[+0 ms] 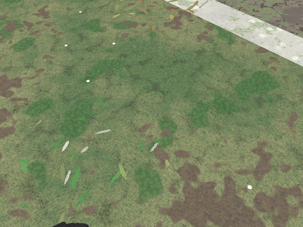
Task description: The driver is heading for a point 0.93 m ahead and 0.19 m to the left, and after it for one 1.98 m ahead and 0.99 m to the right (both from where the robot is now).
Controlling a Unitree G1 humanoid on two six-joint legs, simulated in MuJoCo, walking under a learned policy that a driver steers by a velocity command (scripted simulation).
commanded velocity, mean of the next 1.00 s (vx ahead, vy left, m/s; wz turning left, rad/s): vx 0.89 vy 0.00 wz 0.17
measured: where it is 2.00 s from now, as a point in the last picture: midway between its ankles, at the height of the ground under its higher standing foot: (120, 105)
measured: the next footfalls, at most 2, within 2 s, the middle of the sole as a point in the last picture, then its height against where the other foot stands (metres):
right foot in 0.14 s outside the picture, level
left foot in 0.62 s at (133, 163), level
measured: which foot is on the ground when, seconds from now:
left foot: down 0.00-0.16, up 0.18-0.60, down 0.62-1.00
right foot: up 0.00-0.12, down 0.14-0.62, up 0.64-1.00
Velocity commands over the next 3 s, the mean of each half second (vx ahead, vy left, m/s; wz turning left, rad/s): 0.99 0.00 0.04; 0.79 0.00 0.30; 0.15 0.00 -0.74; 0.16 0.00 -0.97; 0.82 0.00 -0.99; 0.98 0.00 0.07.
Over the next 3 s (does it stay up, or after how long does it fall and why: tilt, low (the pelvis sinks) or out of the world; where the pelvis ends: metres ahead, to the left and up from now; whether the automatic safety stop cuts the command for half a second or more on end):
stays up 1.45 -0.58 0.00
